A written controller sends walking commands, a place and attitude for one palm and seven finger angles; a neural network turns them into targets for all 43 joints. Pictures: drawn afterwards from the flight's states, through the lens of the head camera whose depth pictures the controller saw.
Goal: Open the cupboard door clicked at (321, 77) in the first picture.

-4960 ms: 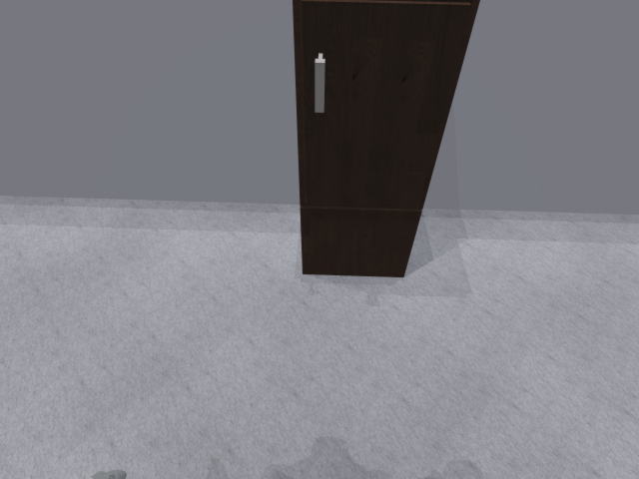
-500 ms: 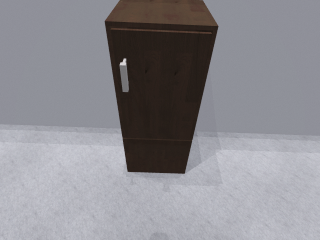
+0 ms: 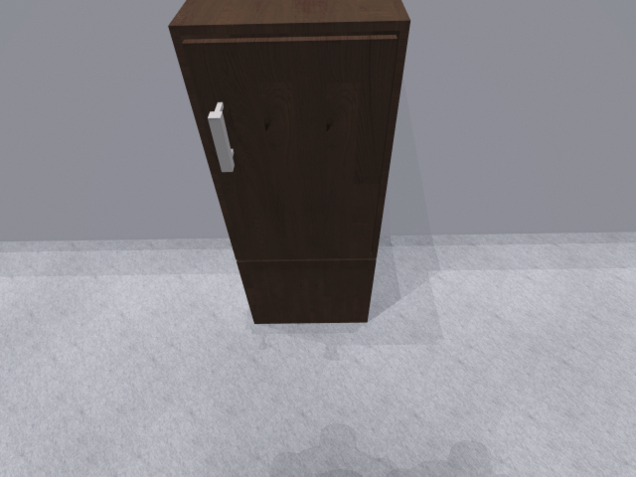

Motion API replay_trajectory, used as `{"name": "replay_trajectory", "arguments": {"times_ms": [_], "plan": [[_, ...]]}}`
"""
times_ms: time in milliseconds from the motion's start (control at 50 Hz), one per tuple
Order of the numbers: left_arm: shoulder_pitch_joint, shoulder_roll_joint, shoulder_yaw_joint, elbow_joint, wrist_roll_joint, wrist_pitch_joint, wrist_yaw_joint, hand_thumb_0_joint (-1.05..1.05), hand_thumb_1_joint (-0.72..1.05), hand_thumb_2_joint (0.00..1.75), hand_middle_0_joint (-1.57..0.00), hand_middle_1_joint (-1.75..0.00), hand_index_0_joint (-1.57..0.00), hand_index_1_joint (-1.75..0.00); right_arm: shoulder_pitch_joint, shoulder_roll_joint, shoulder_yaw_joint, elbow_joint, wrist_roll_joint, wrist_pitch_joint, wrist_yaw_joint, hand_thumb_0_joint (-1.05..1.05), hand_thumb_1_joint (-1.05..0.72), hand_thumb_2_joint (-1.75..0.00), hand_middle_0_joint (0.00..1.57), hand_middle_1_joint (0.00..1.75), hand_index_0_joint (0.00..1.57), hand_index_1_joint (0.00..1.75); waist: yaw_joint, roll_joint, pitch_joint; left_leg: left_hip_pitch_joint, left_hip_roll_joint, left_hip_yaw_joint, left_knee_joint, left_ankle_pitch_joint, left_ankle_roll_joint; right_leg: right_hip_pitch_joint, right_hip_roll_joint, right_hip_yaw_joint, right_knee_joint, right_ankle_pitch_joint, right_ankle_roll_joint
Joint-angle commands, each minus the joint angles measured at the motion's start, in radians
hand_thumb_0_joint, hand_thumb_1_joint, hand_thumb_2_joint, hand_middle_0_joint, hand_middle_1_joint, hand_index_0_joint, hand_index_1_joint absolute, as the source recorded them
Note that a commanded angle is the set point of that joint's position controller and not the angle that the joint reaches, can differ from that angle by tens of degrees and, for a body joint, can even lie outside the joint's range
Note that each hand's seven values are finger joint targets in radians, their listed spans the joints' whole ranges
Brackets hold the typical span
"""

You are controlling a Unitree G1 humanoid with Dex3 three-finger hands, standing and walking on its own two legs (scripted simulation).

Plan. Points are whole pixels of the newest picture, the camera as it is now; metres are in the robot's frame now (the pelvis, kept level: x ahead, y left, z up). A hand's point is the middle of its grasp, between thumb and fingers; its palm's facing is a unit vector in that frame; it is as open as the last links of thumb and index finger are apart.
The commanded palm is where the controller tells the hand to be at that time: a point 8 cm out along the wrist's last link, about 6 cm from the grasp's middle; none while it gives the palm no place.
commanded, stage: come to a stop and stand still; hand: left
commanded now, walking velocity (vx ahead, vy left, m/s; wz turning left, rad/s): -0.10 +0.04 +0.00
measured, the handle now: (223, 137) +0.70 +0.23 +0.05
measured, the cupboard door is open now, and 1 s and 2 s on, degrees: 0 0 0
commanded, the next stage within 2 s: look again from close up in 0.30 s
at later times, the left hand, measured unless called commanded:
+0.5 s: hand out of the picture +0.05 +0.20 -0.18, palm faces +0.01 -0.98 -0.21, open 7.4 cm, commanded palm none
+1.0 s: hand out of the picture +0.01 +0.17 -0.18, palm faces +0.02 -0.99 -0.16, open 7.4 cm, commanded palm none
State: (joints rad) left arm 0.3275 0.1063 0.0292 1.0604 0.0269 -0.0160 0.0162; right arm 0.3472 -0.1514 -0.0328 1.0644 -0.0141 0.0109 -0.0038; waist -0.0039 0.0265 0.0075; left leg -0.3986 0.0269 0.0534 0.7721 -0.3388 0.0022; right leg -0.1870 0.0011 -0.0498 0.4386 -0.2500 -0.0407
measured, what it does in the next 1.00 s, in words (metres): steps on the spot: left foot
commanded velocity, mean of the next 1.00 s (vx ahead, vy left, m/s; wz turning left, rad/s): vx -0.02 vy -0.01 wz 0.00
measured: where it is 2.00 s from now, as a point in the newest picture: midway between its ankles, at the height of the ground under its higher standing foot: outside the picture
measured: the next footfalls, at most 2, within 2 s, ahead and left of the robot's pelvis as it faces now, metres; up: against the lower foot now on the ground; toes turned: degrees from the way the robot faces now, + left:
left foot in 0.10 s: +0.09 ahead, +0.13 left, +0.00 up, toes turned +3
right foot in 1.62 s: +0.25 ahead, -0.13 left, +0.00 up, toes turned -6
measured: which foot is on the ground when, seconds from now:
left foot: up 0.00-0.08, down 0.10-1.00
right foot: down 0.00-1.00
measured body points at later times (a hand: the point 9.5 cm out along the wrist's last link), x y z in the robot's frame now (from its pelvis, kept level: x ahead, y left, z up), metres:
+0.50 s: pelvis +0.02 +0.02 -0.01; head +0.04 +0.01 +0.44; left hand +0.05 +0.25 -0.16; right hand +0.10 -0.20 -0.16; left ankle +0.05 +0.13 -0.74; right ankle -0.01 -0.10 -0.74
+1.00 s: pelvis +0.04 +0.01 +0.00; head +0.05 +0.01 +0.45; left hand +0.01 +0.22 -0.16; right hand +0.00 -0.19 -0.17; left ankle +0.05 +0.13 -0.74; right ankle -0.01 -0.10 -0.74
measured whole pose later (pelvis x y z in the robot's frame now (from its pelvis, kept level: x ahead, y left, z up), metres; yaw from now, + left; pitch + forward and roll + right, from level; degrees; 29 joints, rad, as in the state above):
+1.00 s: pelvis +0.04 +0.01 +0.00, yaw -1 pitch +0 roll +1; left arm 0.32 0.11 -0.01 1.14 0.01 -0.02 0.03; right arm 0.32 -0.12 0.01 1.17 -0.01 -0.01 -0.03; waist 0.00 0.00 0.03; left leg -0.20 0.02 0.07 0.41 -0.20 0.00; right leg -0.12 -0.01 -0.03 0.42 -0.29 -0.01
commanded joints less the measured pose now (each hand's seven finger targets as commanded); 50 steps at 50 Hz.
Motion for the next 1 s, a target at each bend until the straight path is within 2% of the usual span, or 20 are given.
{"name": "replay_trajectory", "arguments": {"times_ms": [0,20,40,60,80,100,120,140,180,240,300,400,440,700,780,860,960,980], "plan": [[0.012,0.17,0.035,-0.039,-0.005,-0.013,0.01,0.0,0.9,0.9,-0.2,-0.3,-0.2,-0.3,0.033,-0.009,0.007,-0.044,0.002,-0.015,-0.011,0.0,-0.9,-0.9,0.2,0.3,0.2,0.3,0.0,-0.127,0.054,0.139,-0.016,0.013,-0.241,0.1,-0.019,-0.094,-0.224,0.182,-0.109,0.145,-0.106],[0.004,0.163,0.032,-0.037,-0.005,-0.01,0.012,0.0,0.9,0.9,-0.2,-0.3,-0.2,-0.3,0.042,-0.012,0.006,-0.042,0.004,-0.019,-0.015,0.0,-0.9,-0.9,0.2,0.3,0.2,0.3,-0.01,-0.114,0.056,0.201,-0.015,0.005,-0.32,0.16,-0.019,-0.123,-0.203,0.164,-0.056,0.156,-0.083],[0.014,0.146,0.027,-0.036,-0.008,-0.005,0.013,0.0,0.9,0.9,-0.2,-0.3,-0.2,-0.3,0.05,-0.037,0.003,-0.041,0.004,-0.025,-0.02,0.0,-0.9,-0.9,0.2,0.3,0.2,0.3,-0.008,-0.063,0.033,0.258,0.019,-0.019,-0.358,0.237,-0.006,-0.136,-0.164,0.142,0.006,0.166,-0.053],[0.035,0.118,0.024,-0.04,-0.01,0.002,0.014,0.0,0.9,0.9,-0.2,-0.3,-0.2,-0.3,0.043,-0.079,-0.003,-0.048,0.0,-0.032,-0.026,0.0,-0.9,-0.9,0.2,0.3,0.2,0.3,0.005,0.038,0.023,0.262,0.108,-0.11,-0.359,0.404,0.032,-0.151,-0.108,0.102,0.059,0.102,-0.019],[0.055,0.095,0.02,-0.041,-0.011,0.006,0.018,0.0,0.9,0.9,-0.2,-0.3,-0.2,-0.3,0.016,-0.108,-0.006,-0.064,-0.003,-0.03,-0.031,0.0,-0.9,-0.9,0.2,0.3,0.2,0.3,0.023,0.072,0.035,0.217,0.173,-0.157,-0.366,0.477,0.074,-0.144,-0.073,0.067,0.063,-0.012,0.002],[0.059,0.084,0.014,-0.033,-0.009,0.007,0.02,0.0,0.9,0.9,-0.2,-0.3,-0.2,-0.3,-0.016,-0.109,-0.005,-0.066,-0.003,-0.029,-0.035,0.0,-0.9,-0.9,0.2,0.3,0.2,0.3,0.029,0.066,0.042,0.179,0.179,-0.165,-0.375,0.479,0.088,-0.117,-0.06,0.051,0.053,-0.034,0.012],[0.054,0.087,0.011,-0.024,-0.009,0.01,0.02,0.0,0.9,0.9,-0.2,-0.3,-0.2,-0.3,-0.047,-0.105,-0.006,-0.068,-0.001,-0.03,-0.036,0.0,-0.9,-0.9,0.2,0.3,0.2,0.3,0.033,0.107,0.041,0.155,0.17,-0.168,-0.394,0.47,0.091,-0.091,-0.067,0.049,0.059,-0.009,0.021],[0.051,0.099,0.007,-0.019,-0.011,0.01,0.018,0.0,0.9,0.9,-0.2,-0.3,-0.2,-0.3,-0.067,-0.098,-0.004,-0.075,0.002,-0.029,-0.038,0.0,-0.9,-0.9,0.2,0.3,0.2,0.3,0.034,0.094,0.029,0.155,0.156,-0.159,-0.397,0.452,0.089,-0.066,-0.075,0.055,0.05,0.031,0.024],[0.043,0.109,0.005,-0.017,-0.008,0.006,0.017,0.0,0.9,0.9,-0.2,-0.3,-0.2,-0.3,-0.08,-0.098,-0.007,-0.076,0.002,-0.028,-0.039,0.0,-0.9,-0.9,0.2,0.3,0.2,0.3,0.022,0.02,0.0,0.198,0.126,-0.121,-0.355,0.47,0.069,-0.063,-0.093,0.082,0.035,0.157,0.018],[0.024,0.125,0.005,-0.03,-0.007,0.003,0.017,0.0,0.9,0.9,-0.2,-0.3,-0.2,-0.3,-0.084,-0.105,-0.014,-0.076,0.002,-0.026,-0.04,0.0,-0.9,-0.9,0.2,0.3,0.2,0.3,0.006,-0.008,-0.065,0.265,0.118,-0.093,-0.32,0.517,0.055,-0.061,-0.103,0.092,0.048,0.263,0.017],[0.014,0.132,0.005,-0.039,-0.007,0.004,0.017,0.0,0.9,0.9,-0.2,-0.3,-0.2,-0.3,-0.11,-0.108,-0.014,-0.079,0.002,-0.024,-0.037,0.0,-0.9,-0.9,0.2,0.3,0.2,0.3,0.008,-0.016,-0.073,0.251,0.111,-0.089,-0.322,0.446,0.05,-0.052,-0.103,0.098,0.036,0.237,0.017],[-0.008,0.136,-0.003,-0.036,-0.007,0.002,0.015,0.0,0.9,0.9,-0.2,-0.3,-0.2,-0.3,-0.13,-0.095,-0.004,-0.065,-0.001,-0.022,-0.028,0.0,-0.9,-0.9,0.2,0.3,0.2,0.3,0.005,-0.054,-0.014,0.207,0.088,-0.087,-0.364,0.254,0.032,-0.063,-0.111,0.12,-0.02,0.147,0.01],[-0.008,0.139,-0.006,-0.031,-0.007,0.0,0.015,0.0,0.9,0.9,-0.2,-0.3,-0.2,-0.3,-0.127,-0.089,0.0,-0.052,0.0,-0.024,-0.025,0.0,-0.9,-0.9,0.2,0.3,0.2,0.3,0.006,-0.054,0.004,0.203,0.085,-0.09,-0.382,0.223,0.031,-0.065,-0.112,0.12,-0.041,0.11,0.01],[0.013,0.135,-0.016,0.022,-0.014,-0.012,0.014,0.0,0.9,0.9,-0.2,-0.3,-0.2,-0.3,-0.061,-0.087,0.023,0.027,-0.001,-0.036,-0.025,0.0,-0.9,-0.9,0.2,0.3,0.2,0.3,0.011,-0.021,0.044,0.226,0.08,-0.089,-0.44,0.238,0.024,-0.028,-0.111,0.103,-0.098,0.081,0.007],[0.031,0.125,-0.019,0.036,-0.015,-0.014,0.015,0.0,0.9,0.9,-0.2,-0.3,-0.2,-0.3,-0.033,-0.079,0.027,0.047,0.001,-0.036,-0.026,0.0,-0.9,-0.9,0.2,0.3,0.2,0.3,0.01,-0.041,0.054,0.226,0.077,-0.087,-0.439,0.242,0.024,-0.02,-0.109,0.099,-0.106,0.084,0.005],[0.053,0.113,-0.02,0.049,-0.017,-0.017,0.018,0.0,0.9,0.9,-0.2,-0.3,-0.2,-0.3,-0.011,-0.071,0.028,0.064,0.001,-0.039,-0.029,0.0,-0.9,-0.9,0.2,0.3,0.2,0.3,0.01,-0.035,0.034,0.244,0.079,-0.081,-0.429,0.268,0.024,-0.007,-0.109,0.097,-0.104,0.105,0.004],[0.075,0.094,-0.021,0.063,-0.016,-0.018,0.022,0.0,0.9,0.9,-0.2,-0.3,-0.2,-0.3,0.018,-0.05,0.028,0.077,0.003,-0.04,-0.033,0.0,-0.9,-0.9,0.2,0.3,0.2,0.3,0.01,-0.036,0.06,0.231,0.076,-0.08,-0.43,0.265,0.025,-0.008,-0.107,0.09,-0.108,0.102,0.004],[0.085,0.092,-0.02,0.067,-0.015,-0.017,0.021,0.0,0.9,0.9,-0.2,-0.3,-0.2,-0.3,0.029,-0.051,0.028,0.085,0.001,-0.039,-0.032,0.0,-0.9,-0.9,0.2,0.3,0.2,0.3,0.01,-0.048,0.053,0.234,0.072,-0.077,-0.425,0.212,0.027,-0.005,-0.103,0.088,-0.102,0.05,0.001]]}}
